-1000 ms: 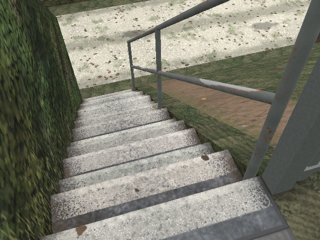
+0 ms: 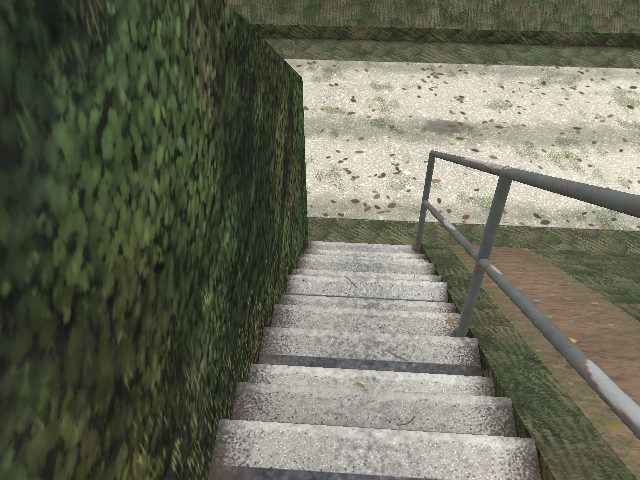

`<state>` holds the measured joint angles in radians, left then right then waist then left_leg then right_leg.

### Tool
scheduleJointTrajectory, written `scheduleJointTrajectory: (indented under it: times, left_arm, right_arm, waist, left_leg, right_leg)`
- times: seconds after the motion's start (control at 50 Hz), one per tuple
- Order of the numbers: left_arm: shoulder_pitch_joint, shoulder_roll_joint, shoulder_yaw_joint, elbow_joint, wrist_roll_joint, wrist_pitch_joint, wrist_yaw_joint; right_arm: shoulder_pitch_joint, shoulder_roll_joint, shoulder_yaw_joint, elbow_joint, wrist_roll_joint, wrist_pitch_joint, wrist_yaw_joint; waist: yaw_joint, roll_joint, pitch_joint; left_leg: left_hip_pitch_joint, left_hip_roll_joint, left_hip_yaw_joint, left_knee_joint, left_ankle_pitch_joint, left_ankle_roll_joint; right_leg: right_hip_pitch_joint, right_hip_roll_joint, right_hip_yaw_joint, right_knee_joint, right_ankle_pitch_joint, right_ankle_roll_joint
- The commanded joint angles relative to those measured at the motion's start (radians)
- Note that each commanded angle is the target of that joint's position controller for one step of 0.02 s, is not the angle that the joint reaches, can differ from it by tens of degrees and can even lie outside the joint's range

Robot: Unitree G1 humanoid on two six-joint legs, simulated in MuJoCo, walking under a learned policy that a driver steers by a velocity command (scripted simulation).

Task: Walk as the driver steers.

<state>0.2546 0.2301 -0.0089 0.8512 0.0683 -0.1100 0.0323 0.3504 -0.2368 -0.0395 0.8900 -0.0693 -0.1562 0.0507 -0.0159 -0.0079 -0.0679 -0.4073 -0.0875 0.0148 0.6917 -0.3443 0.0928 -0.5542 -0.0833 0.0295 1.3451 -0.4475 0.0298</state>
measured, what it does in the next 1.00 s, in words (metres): goes down: right foot 0.19 m lower, then left foot 0.21 m lower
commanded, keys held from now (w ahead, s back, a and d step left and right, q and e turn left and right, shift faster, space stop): w+q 0.18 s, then w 0.50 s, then w+e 0.32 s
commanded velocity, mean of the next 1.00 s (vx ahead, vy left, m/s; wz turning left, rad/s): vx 0.50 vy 0.00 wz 0.15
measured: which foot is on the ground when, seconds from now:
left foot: down 0.00-0.36, up 0.38-0.96, down 0.98-1.00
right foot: up 0.00-0.34, down 0.36-0.98, up 1.00-1.00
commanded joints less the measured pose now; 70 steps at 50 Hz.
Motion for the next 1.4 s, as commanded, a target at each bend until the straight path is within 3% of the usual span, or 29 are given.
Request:
scheduleJointTrajectory:
  times: [0.02,0.12,0.2,0.26,0.32,0.36,0.38,0.42,0.46,0.5,0.66,0.68,0.7,0.72,0.74,0.76,0.8,0.84,0.9,0.94,0.96,1.0,1.02,1.06,1.12,1.2,1.24,1.36,1.4]
  left_arm:
    - [-0.028,0.064,0.015,-0.108,0.018,0.015,0.012]
    - [-0.010,0.009,-0.012,-0.151,0.034,0.023,-0.060]
    - [-0.257,0.060,-0.013,-0.196,0.029,0.037,-0.073]
    - [-0.139,0.014,-0.013,-0.185,0.030,0.045,-0.094]
    - [-0.063,0.085,0.002,-0.119,-0.019,0.056,-0.092]
    - [0.307,0.183,0.057,0.018,-0.015,0.031,-0.084]
    - [0.492,0.249,0.083,0.070,-0.005,0.028,-0.105]
    - [0.312,0.277,0.097,-0.027,0.042,0.032,-0.126]
    - [0.163,0.130,0.051,-0.020,0.053,0.021,-0.111]
    - [-0.002,-0.013,0.007,-0.019,0.018,-0.022,-0.064]
    - [0.103,0.156,0.033,0.045,0.002,-0.065,-0.046]
    - [0.248,0.100,0.020,0.115,0.013,-0.058,-0.025]
    - [0.431,0.167,0.060,0.177,-0.082,-0.005,-0.021]
    - [0.455,0.159,0.061,0.168,-0.076,0.027,-0.014]
    - [0.343,-0.010,-0.001,0.105,0.022,-0.012,-0.014]
    - [0.415,-0.066,-0.021,0.135,0.023,-0.016,-0.017]
    - [0.400,-0.095,-0.039,0.097,-0.002,-0.009,-0.012]
    - [0.281,0.044,-0.025,0.066,0.008,-0.011,-0.048]
    - [0.143,0.180,0.009,0.008,0.002,-0.014,-0.059]
    - [0.072,0.183,0.001,0.004,0.038,-0.017,-0.071]
    - [0.155,0.128,0.007,0.034,-0.007,-0.014,-0.087]
    - [0.348,0.140,0.011,0.124,-0.004,0.031,-0.153]
    - [0.514,0.010,0.006,0.105,0.004,0.030,-0.178]
    - [0.232,0.052,-0.010,-0.024,-0.029,0.014,-0.169]
    - [0.109,-0.035,-0.051,-0.059,-0.004,0.029,-0.110]
    - [0.188,0.027,-0.012,0.093,0.050,0.046,-0.171]
    - [0.105,0.072,-0.004,0.083,-0.003,0.037,-0.147]
    - [-0.148,0.029,-0.009,-0.017,-0.008,0.081,-0.090]
    - [-0.060,0.107,0.032,-0.014,-0.014,0.058,-0.069]
  right_arm:
    - [-0.003,-0.003,0.028,-0.042,-0.021,0.017,-0.004]
    - [0.113,-0.044,0.041,-0.015,-0.045,-0.004,-0.049]
    - [0.328,0.025,0.060,0.050,0.021,0.003,-0.081]
    - [0.140,-0.090,0.055,-0.045,-0.012,0.037,-0.009]
    - [0.182,-0.093,0.062,-0.026,-0.013,0.045,0.001]
    - [0.144,-0.148,0.058,-0.004,-0.015,0.067,0.050]
    - [0.385,-0.006,0.070,0.060,-0.028,0.049,0.097]
    - [0.257,-0.015,0.099,-0.089,-0.004,0.054,0.084]
    - [0.197,0.012,0.103,-0.114,-0.010,0.075,0.035]
    - [0.210,0.056,0.107,-0.109,-0.040,0.097,0.047]
    - [-0.008,-0.060,0.051,-0.147,-0.055,0.082,0.056]
    - [-0.122,-0.045,0.066,-0.184,-0.057,0.077,0.039]
    - [-0.186,-0.034,0.017,-0.169,0.040,0.137,-0.073]
    - [-0.235,-0.087,0.010,-0.168,0.044,0.157,-0.111]
    - [-0.261,0.010,0.086,-0.225,-0.087,0.092,-0.008]
    - [-0.258,0.043,0.089,-0.201,-0.113,0.088,0.025]
    - [-0.308,0.026,0.090,-0.202,-0.094,0.081,0.061]
    - [-0.288,0.022,0.107,-0.238,-0.069,0.103,0.077]
    - [-0.248,-0.062,0.103,-0.289,-0.057,0.111,0.080]
    - [-0.011,-0.106,0.071,-0.234,-0.082,0.092,0.075]
    - [0.123,-0.148,0.042,-0.159,-0.063,0.078,0.048]
    - [0.504,-0.147,0.009,0.003,-0.097,0.087,0.020]
    - [0.330,-0.241,-0.018,-0.066,-0.051,0.088,0.057]
    - [0.238,-0.132,-0.003,-0.093,-0.061,0.091,0.045]
    - [0.110,0.159,0.072,-0.042,-0.046,0.046,0.001]
    - [-0.022,0.004,0.042,-0.089,-0.044,-0.011,-0.047]
    - [-0.005,-0.050,0.034,-0.095,-0.048,-0.006,-0.059]
    - [0.245,-0.083,0.005,0.002,-0.023,0.100,-0.056]
    - [0.201,-0.130,-0.025,-0.008,-0.021,0.091,-0.047]
  waist:
    - [0.064,0.012,-0.001]
    - [0.040,0.046,-0.002]
    - [-0.150,0.015,0.008]
    - [-0.044,0.096,0.109]
    - [-0.071,0.017,0.173]
    - [0.082,-0.046,0.063]
    - [0.015,-0.283,-0.226]
    - [0.074,-0.105,-0.224]
    - [-0.009,0.089,0.030]
    - [-0.117,0.050,0.173]
    - [-0.013,-0.003,0.037]
    - [0.093,-0.028,0.082]
    - [0.075,-0.038,0.069]
    - [0.117,0.009,0.121]
    - [0.163,-0.073,0.157]
    - [0.178,-0.072,0.151]
    - [0.177,0.015,0.155]
    - [0.109,-0.017,0.134]
    - [0.065,0.023,0.188]
    - [-0.028,-0.011,0.088]
    - [-0.014,0.081,0.075]
    - [-0.079,0.173,-0.016]
    - [0.095,0.259,-0.228]
    - [-0.036,0.027,-0.223]
    - [0.085,-0.067,0.112]
    - [0.112,0.034,0.082]
    - [0.074,0.023,0.064]
    - [-0.084,0.012,0.215]
    - [-0.044,-0.013,0.160]
  left_leg:
    - [-0.036,0.289,-0.421,-0.244,0.395,0.282]
    - [-0.277,0.091,-0.242,-0.049,0.233,0.181]
    - [0.055,0.103,-0.376,0.247,-0.055,0.148]
    - [-0.576,0.082,-0.390,0.166,-0.423,0.174]
    - [-0.271,0.104,-0.528,0.396,-0.349,0.172]
    - [-0.277,0.040,-0.418,0.859,-0.125,0.070]
    - [-0.607,-0.074,-0.189,1.364,-0.384,-0.039]
    - [-1.128,-0.031,-0.132,1.737,-0.364,-0.110]
    - [-1.054,0.125,-0.247,1.444,0.091,-0.091]
    - [-0.839,0.230,-0.191,1.102,0.354,-0.060]
    - [-0.673,0.202,-0.115,0.683,0.469,-0.087]
    - [-1.003,0.225,-0.265,0.616,0.559,-0.109]
    - [-0.840,0.243,-0.157,0.455,0.521,-0.105]
    - [-0.814,0.238,-0.143,0.406,0.499,-0.116]
    - [-1.139,0.189,-0.253,0.396,0.603,-0.122]
    - [-1.191,0.208,-0.229,0.348,0.645,-0.117]
    - [-0.940,0.233,-0.112,0.126,0.914,-0.097]
    - [-0.096,0.132,0.075,0.203,0.951,-0.084]
    - [-0.012,0.145,-0.031,-0.022,0.702,-0.115]
    - [0.180,0.148,-0.012,-0.039,0.695,-0.066]
    - [0.221,0.170,-0.031,-0.402,0.753,-0.060]
    - [0.790,0.279,-0.031,-0.421,0.980,0.067]
    - [1.147,0.470,-0.162,0.118,1.562,0.271]
    - [0.958,0.569,-0.284,-0.065,1.134,0.299]
    - [0.190,0.476,-0.176,-0.212,0.517,0.182]
    - [-0.347,0.226,0.130,-0.110,0.417,0.078]
    - [-0.179,0.262,0.127,0.028,0.212,0.015]
    - [0.181,0.507,-0.207,0.153,0.126,0.106]
    - [0.129,0.446,-0.116,0.315,0.246,0.095]
  right_leg:
    - [-0.232,-0.042,0.071,0.033,0.078,0.006]
    - [-0.061,0.037,-0.045,-0.115,0.493,-0.019]
    - [-0.319,-0.008,0.060,-0.689,0.857,0.021]
    - [0.294,0.051,-0.066,-0.564,0.784,0.001]
    - [0.234,-0.001,0.014,-0.914,0.681,-0.019]
    - [0.598,-0.026,-0.080,-1.088,0.847,-0.091]
    - [1.106,-0.168,0.026,-0.588,1.371,-0.305]
    - [1.071,-0.358,0.457,-0.713,1.021,-0.486]
    - [0.550,-0.333,0.444,-0.861,0.288,-0.376]
    - [0.079,-0.192,0.278,-0.964,0.192,-0.294]
    - [0.150,-0.126,0.214,-0.743,0.281,-0.288]
    - [0.471,-0.169,0.320,-0.677,0.227,-0.306]
    - [0.547,-0.213,0.380,-0.729,0.383,-0.293]
    - [0.548,-0.172,0.368,-0.694,0.483,-0.288]
    - [0.665,-0.100,0.367,-0.543,0.281,-0.310]
    - [0.712,-0.119,0.405,-0.495,0.265,-0.356]
    - [0.454,-0.016,0.293,-0.412,0.163,-0.331]
    - [-0.319,0.098,0.151,-0.524,-0.192,-0.306]
    - [-0.175,0.034,0.285,-0.363,-0.168,-0.304]
    - [-0.024,0.022,0.365,-0.062,0.108,-0.286]
    - [0.176,0.099,0.275,0.122,0.162,-0.219]
    - [-0.104,0.221,0.155,0.757,-0.139,-0.119]
    - [-0.539,0.207,0.055,0.971,-0.310,-0.071]
    - [-0.817,0.117,0.061,0.839,-0.179,-0.027]
    - [-0.692,-0.130,0.149,0.200,0.290,-0.083]
    - [-0.014,-0.030,0.005,-0.270,0.949,-0.059]
    - [-0.029,-0.048,0.047,-0.583,1.132,-0.032]
    - [-0.174,-0.088,0.020,-0.940,0.828,-0.048]
    - [0.065,-0.006,-0.092,-0.958,0.700,-0.083]
Keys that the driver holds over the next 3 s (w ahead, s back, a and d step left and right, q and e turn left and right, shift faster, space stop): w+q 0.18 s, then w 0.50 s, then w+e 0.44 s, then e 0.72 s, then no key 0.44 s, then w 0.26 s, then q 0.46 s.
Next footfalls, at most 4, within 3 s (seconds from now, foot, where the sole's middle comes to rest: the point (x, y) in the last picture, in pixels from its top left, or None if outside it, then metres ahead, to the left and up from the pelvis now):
0.36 right None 0.30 -0.13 -0.94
0.98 left None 0.56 0.11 -1.16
1.42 right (378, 463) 0.80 -0.14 -1.32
1.84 left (303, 457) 0.82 0.08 -1.32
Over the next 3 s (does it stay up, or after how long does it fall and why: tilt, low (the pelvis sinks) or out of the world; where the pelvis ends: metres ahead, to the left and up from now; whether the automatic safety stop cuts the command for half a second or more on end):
stays up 0.96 -0.06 -0.72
